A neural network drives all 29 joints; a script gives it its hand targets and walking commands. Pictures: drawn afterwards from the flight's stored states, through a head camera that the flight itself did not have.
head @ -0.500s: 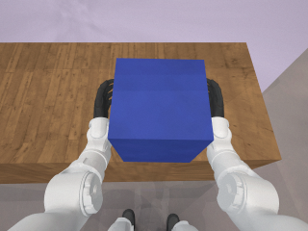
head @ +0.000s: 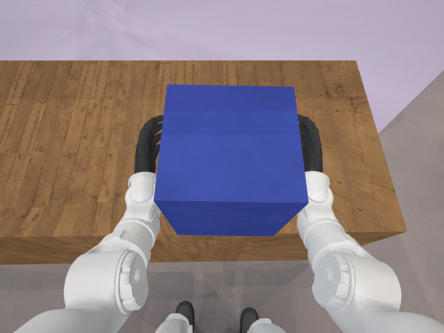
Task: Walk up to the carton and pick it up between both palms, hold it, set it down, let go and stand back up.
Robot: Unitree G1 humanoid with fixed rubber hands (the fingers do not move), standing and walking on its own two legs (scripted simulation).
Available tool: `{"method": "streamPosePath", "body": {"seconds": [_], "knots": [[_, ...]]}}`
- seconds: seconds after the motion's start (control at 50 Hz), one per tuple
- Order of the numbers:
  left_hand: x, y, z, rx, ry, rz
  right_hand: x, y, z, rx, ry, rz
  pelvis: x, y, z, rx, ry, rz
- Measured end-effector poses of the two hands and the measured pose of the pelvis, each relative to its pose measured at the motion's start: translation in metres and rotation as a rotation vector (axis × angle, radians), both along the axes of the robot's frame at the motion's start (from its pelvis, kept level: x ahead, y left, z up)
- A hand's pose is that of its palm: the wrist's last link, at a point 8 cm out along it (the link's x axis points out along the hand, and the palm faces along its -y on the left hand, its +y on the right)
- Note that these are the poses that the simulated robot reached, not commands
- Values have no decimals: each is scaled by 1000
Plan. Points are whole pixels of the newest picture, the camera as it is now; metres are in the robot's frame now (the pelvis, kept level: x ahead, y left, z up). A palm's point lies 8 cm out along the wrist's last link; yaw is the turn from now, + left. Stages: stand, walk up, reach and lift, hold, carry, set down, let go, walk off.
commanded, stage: reach and lift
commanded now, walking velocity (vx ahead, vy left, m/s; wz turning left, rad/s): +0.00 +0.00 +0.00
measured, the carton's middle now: (227, 171) +0.40 +0.00 -0.04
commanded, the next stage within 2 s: none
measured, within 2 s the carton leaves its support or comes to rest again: leaves its support in 1.42 s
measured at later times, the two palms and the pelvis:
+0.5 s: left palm (145, 170) +0.39 +0.15 -0.01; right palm (312, 169) +0.39 -0.15 +0.00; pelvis -0.01 +0.00 +0.00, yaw +0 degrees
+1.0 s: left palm (145, 179) +0.37 +0.15 -0.01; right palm (313, 178) +0.38 -0.15 -0.01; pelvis -0.02 +0.00 +0.00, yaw +0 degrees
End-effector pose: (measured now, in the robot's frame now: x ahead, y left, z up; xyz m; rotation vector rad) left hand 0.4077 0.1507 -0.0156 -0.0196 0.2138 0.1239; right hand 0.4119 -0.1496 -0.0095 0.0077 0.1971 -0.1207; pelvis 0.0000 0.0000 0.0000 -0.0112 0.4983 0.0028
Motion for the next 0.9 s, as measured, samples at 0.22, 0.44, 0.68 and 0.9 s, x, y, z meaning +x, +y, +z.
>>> {"method": "streamPosePath", "body": {"seconds": [0.22,0.44,0.68,0.9], "knots": [[-2,0,1,-1,-18,2,-2,0,1,-3,-19,-2,-1,0,0,0,-1,0],[-14,0,7,-8,-77,3,-15,0,8,-21,-82,-3,-9,1,0,-1,-12,0],[-34,-1,4,-21,-69,4,-35,0,6,-30,-76,-1,-22,2,0,-2,-31,-1],[-37,-1,3,-22,-61,6,-38,-1,5,-31,-69,0,-23,1,-1,-3,-33,-1]]}}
